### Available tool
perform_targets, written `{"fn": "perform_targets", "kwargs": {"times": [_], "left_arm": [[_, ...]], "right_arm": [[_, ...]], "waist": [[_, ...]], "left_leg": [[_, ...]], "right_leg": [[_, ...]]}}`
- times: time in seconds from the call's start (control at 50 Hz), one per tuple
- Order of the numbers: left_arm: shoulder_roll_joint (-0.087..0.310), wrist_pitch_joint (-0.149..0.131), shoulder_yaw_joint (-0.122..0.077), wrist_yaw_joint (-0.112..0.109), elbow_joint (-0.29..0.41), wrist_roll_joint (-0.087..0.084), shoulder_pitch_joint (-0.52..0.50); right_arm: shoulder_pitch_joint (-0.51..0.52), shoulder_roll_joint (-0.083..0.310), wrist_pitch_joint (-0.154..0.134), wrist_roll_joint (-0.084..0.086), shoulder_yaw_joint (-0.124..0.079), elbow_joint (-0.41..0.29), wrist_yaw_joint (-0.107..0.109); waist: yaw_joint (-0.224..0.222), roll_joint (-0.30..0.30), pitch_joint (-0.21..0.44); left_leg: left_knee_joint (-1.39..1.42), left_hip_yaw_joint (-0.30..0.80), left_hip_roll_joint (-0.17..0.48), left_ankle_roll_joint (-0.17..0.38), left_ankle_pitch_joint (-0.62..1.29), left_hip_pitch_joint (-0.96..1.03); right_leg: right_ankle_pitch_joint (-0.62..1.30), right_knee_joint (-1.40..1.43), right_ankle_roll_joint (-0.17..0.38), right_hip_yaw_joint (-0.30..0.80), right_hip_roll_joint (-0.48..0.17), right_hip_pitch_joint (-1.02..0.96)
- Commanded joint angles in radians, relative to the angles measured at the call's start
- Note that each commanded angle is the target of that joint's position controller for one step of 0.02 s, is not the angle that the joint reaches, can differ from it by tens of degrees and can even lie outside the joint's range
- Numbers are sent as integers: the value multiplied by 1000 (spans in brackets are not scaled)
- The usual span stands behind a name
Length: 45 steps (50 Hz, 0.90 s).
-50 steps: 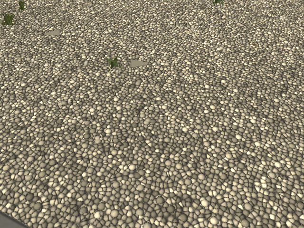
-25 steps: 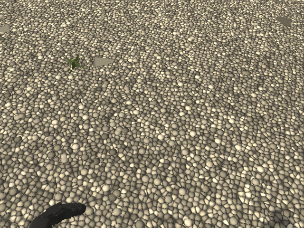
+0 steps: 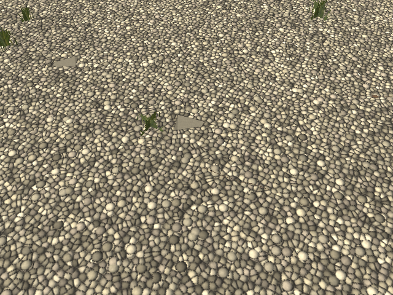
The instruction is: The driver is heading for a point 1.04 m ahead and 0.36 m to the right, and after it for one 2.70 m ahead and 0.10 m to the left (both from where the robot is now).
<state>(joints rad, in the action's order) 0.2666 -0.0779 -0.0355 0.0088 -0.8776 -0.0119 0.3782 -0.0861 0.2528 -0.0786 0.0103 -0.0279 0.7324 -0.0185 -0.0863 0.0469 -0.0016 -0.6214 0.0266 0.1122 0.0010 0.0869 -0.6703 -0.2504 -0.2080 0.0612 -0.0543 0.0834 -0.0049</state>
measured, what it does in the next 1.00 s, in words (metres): walks ahead, turning right: left foot, then right foot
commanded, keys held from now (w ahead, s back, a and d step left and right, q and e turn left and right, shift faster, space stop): w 0.18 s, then w+e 0.82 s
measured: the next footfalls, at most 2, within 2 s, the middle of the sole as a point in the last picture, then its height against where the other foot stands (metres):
left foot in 0.12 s outside the picture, level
right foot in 0.66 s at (261, 287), level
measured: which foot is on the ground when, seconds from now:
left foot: up 0.00-0.10, down 0.12-0.68, up 0.70-1.00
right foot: down 0.00-0.14, up 0.16-0.64, down 0.66-1.00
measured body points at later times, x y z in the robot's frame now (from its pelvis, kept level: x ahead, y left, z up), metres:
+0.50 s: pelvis +0.29 +0.04 +0.00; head +0.31 +0.03 +0.45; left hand +0.47 +0.27 -0.11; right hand +0.30 -0.24 -0.12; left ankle +0.22 +0.14 -0.74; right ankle +0.45 -0.14 -0.68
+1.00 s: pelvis +0.56 -0.06 +0.00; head +0.58 -0.10 +0.45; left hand +0.73 +0.18 -0.10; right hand +0.66 -0.38 -0.09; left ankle +0.79 +0.05 -0.68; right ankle +0.49 -0.12 -0.74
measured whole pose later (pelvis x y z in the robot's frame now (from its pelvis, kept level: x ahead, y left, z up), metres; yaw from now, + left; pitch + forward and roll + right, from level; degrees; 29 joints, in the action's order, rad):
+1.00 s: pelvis +0.56 -0.06 +0.00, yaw -24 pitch +3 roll +1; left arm 0.27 -0.04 -0.07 -0.01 -0.73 -0.02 0.34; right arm -0.05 0.29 -0.10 -0.01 -0.05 0.71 0.00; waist -0.06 0.04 -0.02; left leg -0.67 0.10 0.08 -0.06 0.00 -0.67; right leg -0.23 -0.35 0.09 0.13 0.11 0.16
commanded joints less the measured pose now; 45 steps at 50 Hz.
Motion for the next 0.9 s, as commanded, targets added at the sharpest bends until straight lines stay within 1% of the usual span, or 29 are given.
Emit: {"fn": "perform_targets", "kwargs": {"times": [0.02,0.06,0.08,0.1,0.12,0.14,0.16,0.18,0.2,0.22,0.24,0.28,0.32,0.36,0.44,0.5,0.56,0.62,0.64,0.66,0.68,0.7,0.72,0.74,0.76,0.78,0.8,0.84,0.9], "left_arm": [[175,10,-41,-9,15,-5,56],[186,20,-46,-13,11,-6,42],[197,24,-48,-14,13,-6,26],[194,29,-45,-15,14,-5,4],[167,28,-32,-18,30,6,-3],[65,8,-1,-12,63,21,87],[51,-17,8,-2,43,7,110],[153,-34,-20,5,61,-21,23],[159,-39,-22,7,85,-35,-59],[143,-34,-22,3,90,-26,-97],[137,-19,-30,-2,84,-15,-91],[91,14,-26,-5,66,-16,-38],[76,30,-27,-10,76,-15,-52],[74,30,-30,-13,97,-10,-104],[49,18,-22,11,136,-3,-228],[34,17,-14,28,182,-4,-321],[46,19,-19,47,231,-5,-372],[92,27,-45,56,242,-6,-286],[130,28,-69,53,215,-9,-160],[198,32,-105,38,174,-11,10],[318,37,-131,17,163,-15,71],[302,23,-117,22,195,-12,78],[228,16,-98,24,191,-1,61],[192,10,-88,22,195,-5,5],[160,11,-77,20,211,-8,-70],[130,12,-66,17,229,-1,-122],[122,13,-63,14,243,6,-144],[139,8,-69,5,245,2,-141],[170,10,-78,-14,230,-4,-98]], "right_arm": [[150,67,-26,7,-13,-121,-22],[124,87,-29,6,-20,-126,-31],[70,107,-30,4,-29,-116,-30],[-54,139,-31,3,-49,-82,-25],[-236,197,-30,-3,-73,-36,-13],[-369,306,-24,-25,-98,-19,-2],[-398,250,-18,-10,-86,-4,-3],[-337,187,-14,-3,-66,-12,0],[-264,155,-12,-5,-57,-24,4],[-199,126,-14,-10,-48,-27,1],[-156,94,-22,-16,-40,-30,-3],[-132,91,-39,-21,-43,-15,-8],[-137,112,-51,-27,-52,7,-6],[-152,125,-51,-29,-57,26,5],[-165,149,-45,-22,-61,47,22],[-221,170,-28,-12,-69,78,29],[-239,187,0,2,-78,96,34],[-203,225,25,7,-90,84,47],[-187,230,34,8,-90,78,52],[-188,214,33,4,-81,67,57],[-276,87,12,-36,-40,22,44],[-257,83,-34,-19,-24,-1,26],[-134,159,-61,24,-46,-25,12],[-91,156,-75,29,-41,-41,11],[-88,151,-75,5,-43,-31,19],[-98,163,-65,-13,-53,-28,25],[-113,160,-51,-18,-57,-30,23],[-128,133,-30,-26,-53,-34,25],[-31,103,-20,-29,-42,-68,29]], "waist": [[-6,-87,-74],[24,-110,-49],[59,-129,-12],[132,-127,65],[207,-103,196],[193,98,365],[193,216,454],[202,128,302],[181,63,181],[145,-4,97],[110,9,54],[71,38,31],[60,24,-1],[70,12,-20],[113,2,-44],[155,-15,-74],[157,-7,-83],[86,45,2],[13,40,69],[-68,-6,159],[-5,-260,255],[-4,-263,416],[-47,-163,314],[-18,-114,197],[32,-44,121],[69,-53,82],[94,-75,70],[110,-83,59],[83,-91,23]], "left_leg": [[74,-12,-27,26,-48,-42],[109,-24,-51,54,-128,24],[119,-46,-81,71,-163,118],[152,-77,-114,100,-152,294],[115,-21,-56,147,-115,591],[102,386,213,282,-156,1011],[263,726,307,371,-270,1127],[291,611,268,314,-339,1021],[310,443,235,273,-299,865],[354,335,191,248,-230,709],[395,255,153,225,-193,609],[459,161,130,223,-143,498],[491,76,128,225,-61,467],[499,7,121,215,1,492],[516,-116,93,173,-2,525],[496,-142,135,168,10,638],[425,-162,177,149,108,765],[218,-209,173,111,550,796],[42,-233,145,88,631,756],[-211,-246,100,49,494,589],[-584,-226,-41,-13,-273,164],[-784,10,-177,-24,-699,-60],[-806,83,-110,1,-617,-166],[-733,67,-65,20,-522,-171],[-641,60,-24,15,-459,-110],[-573,59,1,6,-419,-33],[-543,58,9,-5,-396,22],[-469,37,4,-36,-361,51],[-269,21,-23,-70,-208,39]], "right_leg": [[320,12,141,149,-327,-44],[437,-46,121,150,-341,-89],[592,-112,109,140,-333,-97],[738,-259,88,104,-294,-72],[671,-486,56,67,-245,72],[256,-878,-8,21,-108,459],[-310,-1081,-31,139,-13,681],[-279,-1152,-19,184,-83,787],[-187,-1127,-13,157,-136,794],[-114,-1057,-19,138,-176,756],[-61,-997,-24,147,-207,699],[-10,-967,-39,154,-217,616],[48,-929,-53,172,-214,648],[147,-836,-63,188,-207,703],[356,-571,-55,114,-190,666],[352,-471,-37,82,-185,707],[234,-425,-5,50,-173,749],[77,-423,51,-41,-84,566],[84,-384,81,-62,-37,394],[132,-338,126,6,-37,106],[121,-322,272,463,-298,-269],[-30,-131,406,922,-432,-435],[-20,-94,333,793,-401,-383],[48,-96,290,645,-360,-237],[144,-90,254,533,-316,-75],[235,-68,239,461,-282,44],[275,-44,237,432,-259,116],[366,-23,245,376,-236,193],[378,-18,218,313,-196,245]]}}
